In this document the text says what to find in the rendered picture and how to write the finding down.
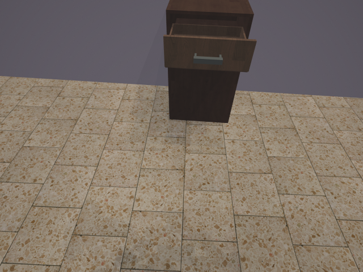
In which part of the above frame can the drawer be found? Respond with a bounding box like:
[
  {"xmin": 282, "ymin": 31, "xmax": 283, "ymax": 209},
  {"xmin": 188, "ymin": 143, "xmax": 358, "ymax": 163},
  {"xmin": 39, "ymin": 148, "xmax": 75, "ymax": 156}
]
[{"xmin": 163, "ymin": 23, "xmax": 257, "ymax": 72}]

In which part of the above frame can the handle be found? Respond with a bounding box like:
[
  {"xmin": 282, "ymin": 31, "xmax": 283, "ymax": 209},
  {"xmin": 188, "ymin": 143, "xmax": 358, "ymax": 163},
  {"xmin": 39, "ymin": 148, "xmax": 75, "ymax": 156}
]
[{"xmin": 193, "ymin": 53, "xmax": 223, "ymax": 65}]

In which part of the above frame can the cabinet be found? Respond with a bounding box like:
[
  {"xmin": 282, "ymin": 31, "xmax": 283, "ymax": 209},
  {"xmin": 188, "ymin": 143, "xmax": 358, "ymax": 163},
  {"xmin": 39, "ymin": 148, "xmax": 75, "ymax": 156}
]
[{"xmin": 166, "ymin": 0, "xmax": 254, "ymax": 123}]

